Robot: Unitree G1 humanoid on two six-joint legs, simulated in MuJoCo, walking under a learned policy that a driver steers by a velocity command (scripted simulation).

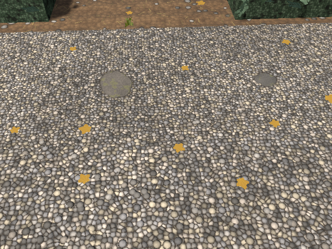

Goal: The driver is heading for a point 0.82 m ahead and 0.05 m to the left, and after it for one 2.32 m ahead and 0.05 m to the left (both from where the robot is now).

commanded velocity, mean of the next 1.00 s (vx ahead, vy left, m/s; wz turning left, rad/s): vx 0.46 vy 0.00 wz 0.21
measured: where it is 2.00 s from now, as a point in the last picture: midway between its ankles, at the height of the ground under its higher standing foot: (148, 195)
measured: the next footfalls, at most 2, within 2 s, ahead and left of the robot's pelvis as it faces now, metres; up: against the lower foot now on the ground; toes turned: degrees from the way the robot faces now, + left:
right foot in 0.28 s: +0.25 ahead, -0.14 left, +0.00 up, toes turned +9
left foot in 0.68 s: +0.36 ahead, +0.15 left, +0.00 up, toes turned +17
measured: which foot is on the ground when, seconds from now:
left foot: down 0.00-0.28, up 0.30-0.66, down 0.68-1.00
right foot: up 0.00-0.26, down 0.28-0.72, up 0.74-1.00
